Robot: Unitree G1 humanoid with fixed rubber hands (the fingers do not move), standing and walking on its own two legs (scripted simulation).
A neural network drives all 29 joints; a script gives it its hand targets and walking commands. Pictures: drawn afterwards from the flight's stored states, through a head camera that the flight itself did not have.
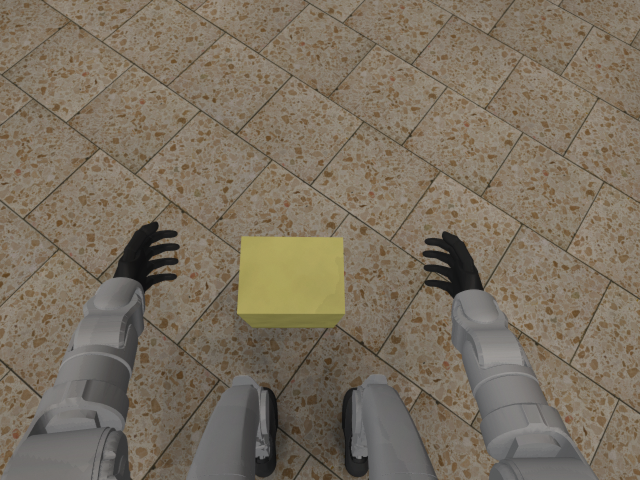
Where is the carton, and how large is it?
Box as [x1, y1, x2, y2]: [237, 236, 344, 327]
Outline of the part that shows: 241,236 237,313 252,327 334,326 344,314 342,237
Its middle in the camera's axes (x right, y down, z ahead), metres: -0.06 +0.11 +0.96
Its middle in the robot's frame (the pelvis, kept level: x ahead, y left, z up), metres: +0.44 +0.04 -0.54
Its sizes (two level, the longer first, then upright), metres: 0.223 0.168 0.287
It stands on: the floor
